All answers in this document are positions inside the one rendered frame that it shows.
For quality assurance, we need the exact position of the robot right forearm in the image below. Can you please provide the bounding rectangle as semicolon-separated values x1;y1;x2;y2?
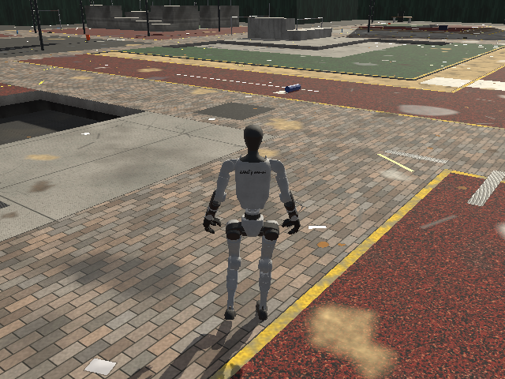
284;191;299;221

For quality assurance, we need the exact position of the robot left forearm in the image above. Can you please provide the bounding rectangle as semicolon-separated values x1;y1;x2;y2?
205;190;221;220

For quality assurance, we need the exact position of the left robot hand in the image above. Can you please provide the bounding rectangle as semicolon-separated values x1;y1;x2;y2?
203;217;222;234

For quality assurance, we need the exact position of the robot left thigh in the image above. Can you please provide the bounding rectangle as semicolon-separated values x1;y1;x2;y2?
226;220;241;270

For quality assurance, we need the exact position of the right robot hand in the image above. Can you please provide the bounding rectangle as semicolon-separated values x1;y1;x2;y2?
282;219;301;235

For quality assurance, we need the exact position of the left robot upper arm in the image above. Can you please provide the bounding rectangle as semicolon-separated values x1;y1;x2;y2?
213;159;237;202

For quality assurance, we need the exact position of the right robot upper arm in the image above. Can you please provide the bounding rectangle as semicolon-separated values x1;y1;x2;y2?
269;159;292;203

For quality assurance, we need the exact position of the robot torso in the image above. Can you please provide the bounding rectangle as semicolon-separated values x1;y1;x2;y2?
235;156;271;237

